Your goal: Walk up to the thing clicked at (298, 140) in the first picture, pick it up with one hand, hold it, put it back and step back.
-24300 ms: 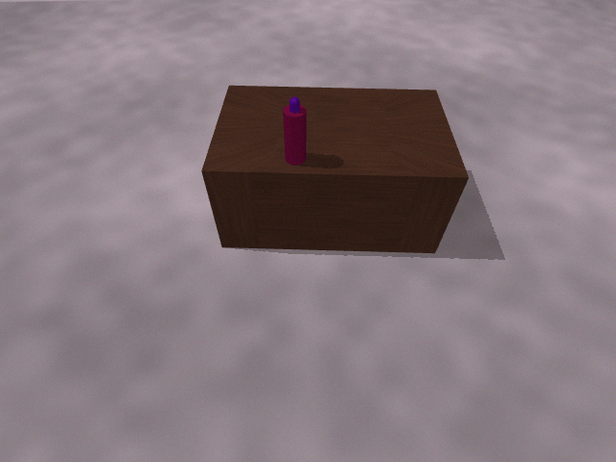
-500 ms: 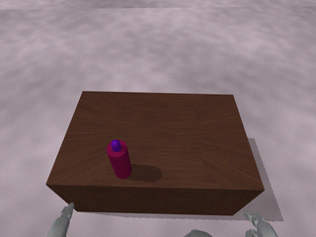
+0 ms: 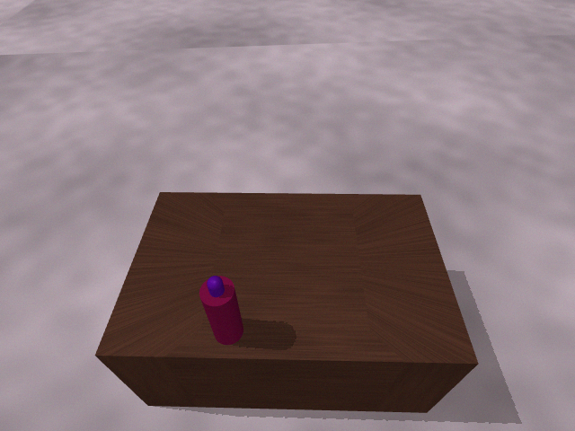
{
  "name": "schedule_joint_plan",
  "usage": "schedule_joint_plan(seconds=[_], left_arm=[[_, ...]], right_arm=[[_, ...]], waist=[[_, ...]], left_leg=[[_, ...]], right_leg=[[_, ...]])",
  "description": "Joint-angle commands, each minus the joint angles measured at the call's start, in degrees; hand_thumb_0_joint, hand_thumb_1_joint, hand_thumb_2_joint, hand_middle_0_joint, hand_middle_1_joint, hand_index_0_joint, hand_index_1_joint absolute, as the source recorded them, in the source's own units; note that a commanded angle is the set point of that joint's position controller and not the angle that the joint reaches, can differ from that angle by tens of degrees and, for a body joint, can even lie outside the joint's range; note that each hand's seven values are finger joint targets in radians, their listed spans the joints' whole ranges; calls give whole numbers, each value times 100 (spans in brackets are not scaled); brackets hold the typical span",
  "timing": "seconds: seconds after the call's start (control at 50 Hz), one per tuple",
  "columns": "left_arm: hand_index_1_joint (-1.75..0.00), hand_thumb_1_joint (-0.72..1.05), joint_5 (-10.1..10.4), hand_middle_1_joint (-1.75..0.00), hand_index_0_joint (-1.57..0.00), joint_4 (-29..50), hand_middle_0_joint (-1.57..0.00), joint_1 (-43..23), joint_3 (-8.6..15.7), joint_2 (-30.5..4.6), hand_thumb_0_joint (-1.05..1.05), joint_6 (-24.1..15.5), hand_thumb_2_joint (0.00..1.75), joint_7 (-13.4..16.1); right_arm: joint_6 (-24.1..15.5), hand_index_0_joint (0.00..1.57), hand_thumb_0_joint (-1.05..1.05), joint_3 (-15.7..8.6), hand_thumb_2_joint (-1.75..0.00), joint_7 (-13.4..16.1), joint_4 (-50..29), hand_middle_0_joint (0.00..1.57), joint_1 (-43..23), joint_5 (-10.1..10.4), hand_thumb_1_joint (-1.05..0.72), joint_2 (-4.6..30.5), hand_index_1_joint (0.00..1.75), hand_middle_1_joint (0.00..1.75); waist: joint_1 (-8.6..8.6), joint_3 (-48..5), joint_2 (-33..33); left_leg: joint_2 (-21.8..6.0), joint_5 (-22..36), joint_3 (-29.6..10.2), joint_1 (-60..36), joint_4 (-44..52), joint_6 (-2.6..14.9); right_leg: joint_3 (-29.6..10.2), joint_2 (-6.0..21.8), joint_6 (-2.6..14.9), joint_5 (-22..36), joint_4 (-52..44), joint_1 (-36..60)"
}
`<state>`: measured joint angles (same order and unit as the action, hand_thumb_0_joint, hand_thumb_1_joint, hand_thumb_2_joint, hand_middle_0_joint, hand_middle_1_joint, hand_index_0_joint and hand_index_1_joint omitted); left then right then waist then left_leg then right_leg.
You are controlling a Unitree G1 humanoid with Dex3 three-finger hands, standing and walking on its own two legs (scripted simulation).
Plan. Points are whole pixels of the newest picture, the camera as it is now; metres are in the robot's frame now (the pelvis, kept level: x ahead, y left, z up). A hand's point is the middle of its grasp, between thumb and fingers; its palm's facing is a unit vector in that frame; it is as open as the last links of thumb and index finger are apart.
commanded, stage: stand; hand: left
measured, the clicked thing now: (222, 307) +0.42 +0.17 -0.23
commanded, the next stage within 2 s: step back in 1.96 s
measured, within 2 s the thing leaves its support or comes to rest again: neither
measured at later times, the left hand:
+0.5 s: hand out of the picture +0.05 +0.24 -0.15, palm faces -0.01 -0.94 -0.35, open 7.4 cm
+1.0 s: hand out of the picture +0.09 +0.24 -0.15, palm faces -0.03 -0.94 -0.34, open 7.4 cm
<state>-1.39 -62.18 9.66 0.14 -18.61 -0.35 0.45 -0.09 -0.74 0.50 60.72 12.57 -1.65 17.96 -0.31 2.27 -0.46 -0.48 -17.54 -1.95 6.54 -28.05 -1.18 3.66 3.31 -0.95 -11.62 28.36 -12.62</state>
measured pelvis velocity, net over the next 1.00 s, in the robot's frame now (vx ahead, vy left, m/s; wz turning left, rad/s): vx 0.01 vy -0.01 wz -0.02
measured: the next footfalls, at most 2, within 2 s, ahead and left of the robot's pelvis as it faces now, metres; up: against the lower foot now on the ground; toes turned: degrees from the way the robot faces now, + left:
none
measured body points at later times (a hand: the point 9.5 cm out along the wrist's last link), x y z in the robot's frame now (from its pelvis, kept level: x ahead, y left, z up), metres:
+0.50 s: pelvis +0.00 -0.01 +0.01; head +0.00 -0.02 +0.46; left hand +0.05 +0.29 -0.13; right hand +0.04 -0.31 -0.14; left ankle -0.02 +0.13 -0.74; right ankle +0.04 -0.13 -0.74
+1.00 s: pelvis +0.01 -0.01 +0.01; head +0.01 -0.02 +0.46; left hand +0.09 +0.28 -0.12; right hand +0.06 -0.31 -0.13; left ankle -0.02 +0.13 -0.74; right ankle +0.04 -0.13 -0.74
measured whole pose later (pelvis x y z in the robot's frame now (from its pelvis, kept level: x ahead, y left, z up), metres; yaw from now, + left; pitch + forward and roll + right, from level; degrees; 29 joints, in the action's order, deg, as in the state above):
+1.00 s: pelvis +0.01 -0.01 +0.01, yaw -1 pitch -3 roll +0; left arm -0.8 -67.4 5.1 0.5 -18.8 -0.9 -0.3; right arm -0.1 -0.4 0.1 64.7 8.5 -1.1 19.8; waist -0.1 3.0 -1.1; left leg -2.2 -13.6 -0.9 2.3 -18.9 -2.3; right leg 3.1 1.4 0.0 -8.1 20.7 -9.5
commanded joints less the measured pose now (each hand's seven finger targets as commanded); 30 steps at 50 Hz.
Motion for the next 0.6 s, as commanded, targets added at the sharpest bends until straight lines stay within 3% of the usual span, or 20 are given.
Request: schedule_joint_plan(seconds=[0.0, 0.1, 0.22, 0.36, 0.58], left_arm=[[-30, 90, 6, -30, -20, 98, -20, -249, 252, -1164, 0, -116, 90, 83], [-30, 90, 17, -30, -20, -68, -20, -358, 264, -1191, 0, -124, 90, 45], [-30, 90, 13, -30, -20, -171, -20, -473, 253, -1200, 0, -142, 90, 54], [-30, 90, 20, -30, -20, -237, -20, -537, 250, -1248, 0, -132, 90, 54], [-30, 90, 59, -30, -20, -285, -20, -524, 246, -1218, 0, -138, 90, 28]], right_arm=[[-141, 20, 0, -232, -90, 85, -209, 20, -268, 10, -90, 1202, 30, 30], [-151, 20, 0, -213, -90, 75, -100, 20, -285, 7, -90, 1181, 30, 30], [-140, 20, 0, -216, -90, 65, -33, 20, -339, 20, -90, 1187, 30, 30], [-100, 20, 0, -203, -90, 44, 50, 20, -324, 29, -90, 1210, 30, 30], [-140, 20, 0, -159, -90, 68, 105, 20, -443, 46, -90, 1297, 30, 30]], waist=[[-68, 157, -21], [-64, 179, -84], [-24, -7, 47], [-11, 46, 134], [-43, -185, -28]], left_leg=[[-485, 299, -489, 822, 1069, 251], [-495, 116, -475, 827, 1269, 236], [-505, 473, -397, 454, 1169, 226], [-489, 421, -308, 438, 1162, 227], [-614, 912, -277, 257, 1285, 199]], right_leg=[[-573, 379, 228, -267, -757, 527], [-596, 395, 203, -256, -864, 574], [-668, 442, 185, -213, -1062, 484], [-750, 463, 180, -501, -1228, 423], [-673, 446, 210, 546, -1034, 720]])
